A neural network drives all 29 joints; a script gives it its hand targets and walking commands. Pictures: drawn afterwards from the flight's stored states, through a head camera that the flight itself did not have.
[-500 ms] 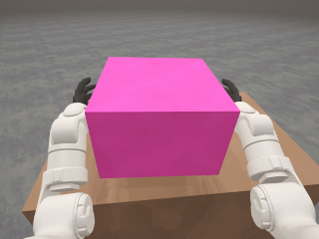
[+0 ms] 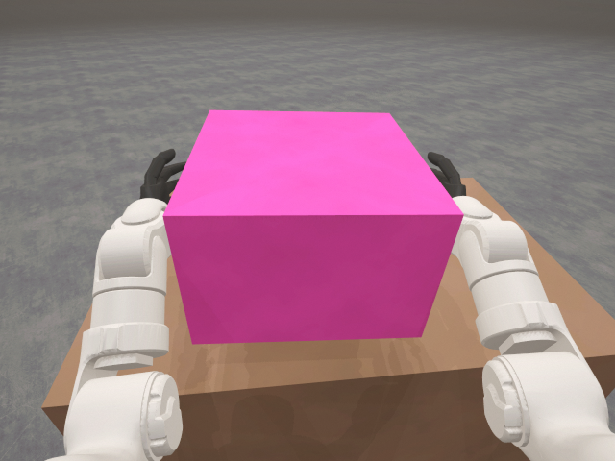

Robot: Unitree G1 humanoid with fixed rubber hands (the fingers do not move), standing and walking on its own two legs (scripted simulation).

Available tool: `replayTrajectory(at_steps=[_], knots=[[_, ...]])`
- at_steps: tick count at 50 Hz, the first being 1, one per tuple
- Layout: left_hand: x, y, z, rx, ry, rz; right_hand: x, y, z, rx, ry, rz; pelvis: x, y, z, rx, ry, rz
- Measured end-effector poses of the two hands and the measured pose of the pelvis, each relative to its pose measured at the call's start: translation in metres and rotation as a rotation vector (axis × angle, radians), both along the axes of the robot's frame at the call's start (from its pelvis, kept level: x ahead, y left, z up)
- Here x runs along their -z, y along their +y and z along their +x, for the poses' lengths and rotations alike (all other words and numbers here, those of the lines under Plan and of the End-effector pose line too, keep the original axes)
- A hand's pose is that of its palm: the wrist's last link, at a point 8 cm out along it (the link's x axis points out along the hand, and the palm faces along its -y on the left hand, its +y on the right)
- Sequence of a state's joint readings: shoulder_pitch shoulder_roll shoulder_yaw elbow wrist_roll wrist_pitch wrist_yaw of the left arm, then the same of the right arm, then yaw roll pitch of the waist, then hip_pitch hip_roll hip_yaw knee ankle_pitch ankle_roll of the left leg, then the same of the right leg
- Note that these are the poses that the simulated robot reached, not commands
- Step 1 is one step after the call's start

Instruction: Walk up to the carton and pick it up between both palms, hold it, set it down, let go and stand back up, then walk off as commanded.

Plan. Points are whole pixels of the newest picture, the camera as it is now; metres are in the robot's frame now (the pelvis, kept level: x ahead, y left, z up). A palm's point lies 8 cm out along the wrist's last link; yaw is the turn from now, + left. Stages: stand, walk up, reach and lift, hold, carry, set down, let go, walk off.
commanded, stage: hold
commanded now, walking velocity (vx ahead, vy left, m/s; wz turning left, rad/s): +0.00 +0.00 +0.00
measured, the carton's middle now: (304, 212) +0.40 +0.00 +0.19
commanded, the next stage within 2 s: none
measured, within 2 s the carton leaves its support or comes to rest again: neither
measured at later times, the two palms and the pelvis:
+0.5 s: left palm (158, 208) +0.37 +0.19 +0.23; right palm (448, 207) +0.36 -0.19 +0.22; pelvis +0.00 +0.00 +0.00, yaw +0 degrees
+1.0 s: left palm (158, 208) +0.37 +0.19 +0.23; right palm (449, 207) +0.36 -0.19 +0.22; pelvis +0.00 +0.00 +0.00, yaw +0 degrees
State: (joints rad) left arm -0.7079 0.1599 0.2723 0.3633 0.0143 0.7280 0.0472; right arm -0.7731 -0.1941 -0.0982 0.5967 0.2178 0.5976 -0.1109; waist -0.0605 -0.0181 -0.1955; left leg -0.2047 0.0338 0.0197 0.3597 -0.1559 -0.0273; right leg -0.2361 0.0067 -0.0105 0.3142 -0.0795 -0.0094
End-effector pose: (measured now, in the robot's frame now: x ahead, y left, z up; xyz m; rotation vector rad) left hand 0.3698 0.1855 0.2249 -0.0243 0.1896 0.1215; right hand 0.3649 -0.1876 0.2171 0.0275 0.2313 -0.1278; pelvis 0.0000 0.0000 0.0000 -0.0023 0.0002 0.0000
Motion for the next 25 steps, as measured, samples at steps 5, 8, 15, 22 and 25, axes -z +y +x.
replayTrajectory(at_steps=[5,8,15,22,25], knots=[[0.0000,0.0000,0.0000,0.000,0.000,0.000,0.0000,0.0000,0.0000,0.000,0.000,0.000,0.0000,0.0000,0.0000,0.000,0.000,0.000],[0.0000,0.0000,0.0000,0.000,0.000,0.000,0.0000,0.0000,0.0000,0.000,0.000,0.000,0.0000,0.0000,0.0000,0.000,0.000,0.000],[-0.0001,0.0000,-0.0001,0.000,0.000,0.000,0.0000,0.0000,-0.0001,0.000,0.000,0.000,0.0000,0.0000,-0.0001,0.000,0.000,0.000],[-0.0002,-0.0001,-0.0003,0.000,0.000,0.000,-0.0001,-0.0001,-0.0003,0.000,0.000,0.000,0.0000,-0.0001,-0.0002,0.000,0.000,0.000],[-0.0003,-0.0001,-0.0005,0.000,-0.001,0.000,-0.0001,-0.0001,-0.0004,0.000,-0.001,0.000,0.0000,-0.0001,-0.0003,0.000,-0.001,0.000]])
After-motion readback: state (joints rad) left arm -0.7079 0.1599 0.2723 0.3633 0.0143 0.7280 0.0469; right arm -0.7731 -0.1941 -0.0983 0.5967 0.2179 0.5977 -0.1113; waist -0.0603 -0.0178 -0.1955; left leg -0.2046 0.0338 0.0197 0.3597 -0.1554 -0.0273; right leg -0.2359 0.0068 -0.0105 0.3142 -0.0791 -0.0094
